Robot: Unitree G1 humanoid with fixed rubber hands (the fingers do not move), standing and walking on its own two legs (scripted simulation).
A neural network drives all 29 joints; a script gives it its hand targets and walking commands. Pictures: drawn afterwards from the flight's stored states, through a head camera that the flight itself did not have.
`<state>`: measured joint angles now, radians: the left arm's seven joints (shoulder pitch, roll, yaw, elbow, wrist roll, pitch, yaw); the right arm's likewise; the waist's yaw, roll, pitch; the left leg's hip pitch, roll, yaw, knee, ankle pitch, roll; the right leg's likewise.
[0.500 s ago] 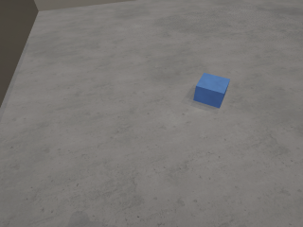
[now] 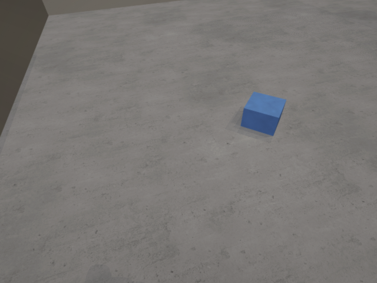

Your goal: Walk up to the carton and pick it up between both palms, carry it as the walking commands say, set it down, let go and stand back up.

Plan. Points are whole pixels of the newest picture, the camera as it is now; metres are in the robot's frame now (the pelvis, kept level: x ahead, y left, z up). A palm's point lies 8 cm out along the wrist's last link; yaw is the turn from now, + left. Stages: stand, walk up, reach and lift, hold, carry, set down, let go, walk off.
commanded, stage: stand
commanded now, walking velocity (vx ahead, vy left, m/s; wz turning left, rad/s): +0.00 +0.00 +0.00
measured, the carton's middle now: (263, 113) +1.50 -0.61 -0.68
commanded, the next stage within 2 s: walk up in 0.14 s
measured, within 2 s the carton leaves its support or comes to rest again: neither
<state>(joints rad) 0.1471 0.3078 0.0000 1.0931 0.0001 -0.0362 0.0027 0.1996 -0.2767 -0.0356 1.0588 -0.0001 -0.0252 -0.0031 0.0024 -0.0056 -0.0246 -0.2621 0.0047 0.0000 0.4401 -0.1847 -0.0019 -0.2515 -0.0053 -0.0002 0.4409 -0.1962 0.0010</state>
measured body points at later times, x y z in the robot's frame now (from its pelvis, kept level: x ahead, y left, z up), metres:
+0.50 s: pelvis +0.01 -0.02 +0.00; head +0.01 -0.02 +0.45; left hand +0.12 +0.28 -0.12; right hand +0.06 -0.33 -0.12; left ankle +0.03 +0.12 -0.74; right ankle +0.05 -0.16 -0.70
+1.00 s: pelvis +0.16 -0.11 -0.01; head +0.16 -0.11 +0.44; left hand +0.23 +0.20 -0.12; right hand +0.21 -0.46 -0.10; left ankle +0.23 -0.01 -0.74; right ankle +0.09 -0.23 -0.74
